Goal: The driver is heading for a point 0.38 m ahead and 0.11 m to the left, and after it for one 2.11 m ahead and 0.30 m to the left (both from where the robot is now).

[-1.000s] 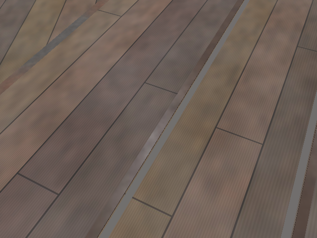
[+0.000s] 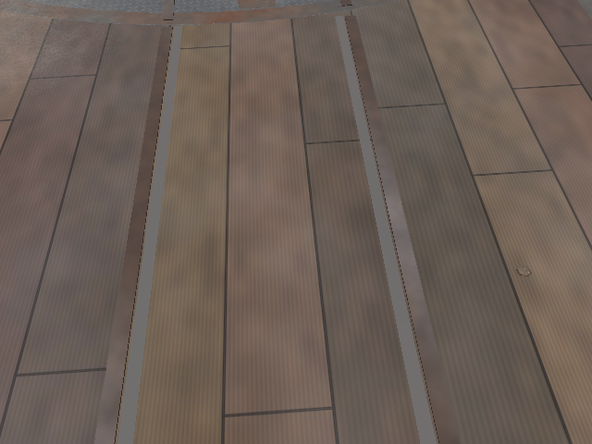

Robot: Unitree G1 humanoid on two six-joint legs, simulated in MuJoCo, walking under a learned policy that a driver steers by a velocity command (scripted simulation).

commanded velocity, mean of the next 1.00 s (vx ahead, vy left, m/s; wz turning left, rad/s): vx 0.50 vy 0.00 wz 0.26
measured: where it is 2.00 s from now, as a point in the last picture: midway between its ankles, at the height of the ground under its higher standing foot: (269, 225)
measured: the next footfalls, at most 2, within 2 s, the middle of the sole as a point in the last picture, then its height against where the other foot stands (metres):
left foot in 0.18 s outside the picture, level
right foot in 0.70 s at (323, 391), level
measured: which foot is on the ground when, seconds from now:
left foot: up 0.00-0.16, down 0.18-0.72, up 0.74-1.00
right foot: down 0.00-0.20, up 0.22-0.68, down 0.70-1.00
